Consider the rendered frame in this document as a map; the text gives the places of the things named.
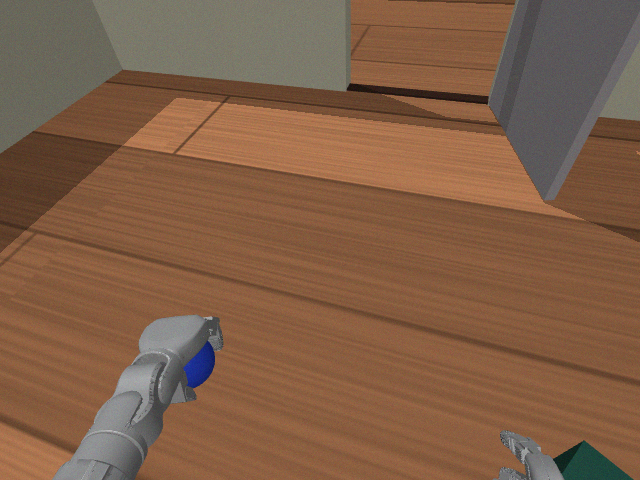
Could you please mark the right robot hand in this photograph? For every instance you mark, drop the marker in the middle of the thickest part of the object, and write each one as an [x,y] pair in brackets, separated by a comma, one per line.
[537,465]

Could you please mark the left robot hand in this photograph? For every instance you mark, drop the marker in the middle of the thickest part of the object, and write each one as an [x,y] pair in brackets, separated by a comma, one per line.
[184,336]

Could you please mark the left robot arm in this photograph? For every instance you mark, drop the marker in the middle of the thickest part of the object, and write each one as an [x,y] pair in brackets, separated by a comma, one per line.
[116,445]

